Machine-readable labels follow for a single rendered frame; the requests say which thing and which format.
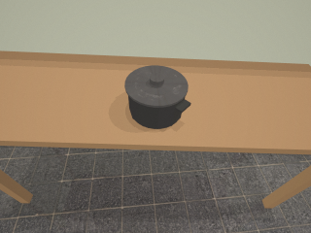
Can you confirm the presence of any table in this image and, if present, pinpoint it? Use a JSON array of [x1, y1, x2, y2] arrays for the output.
[[0, 50, 311, 209]]

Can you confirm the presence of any pot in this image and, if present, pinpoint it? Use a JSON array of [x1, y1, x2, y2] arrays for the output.
[[128, 96, 191, 129]]

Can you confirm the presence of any lid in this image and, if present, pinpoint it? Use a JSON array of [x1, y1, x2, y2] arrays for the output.
[[124, 65, 189, 108]]

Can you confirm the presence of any knob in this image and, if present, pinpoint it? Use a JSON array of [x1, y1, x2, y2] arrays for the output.
[[150, 73, 164, 86]]

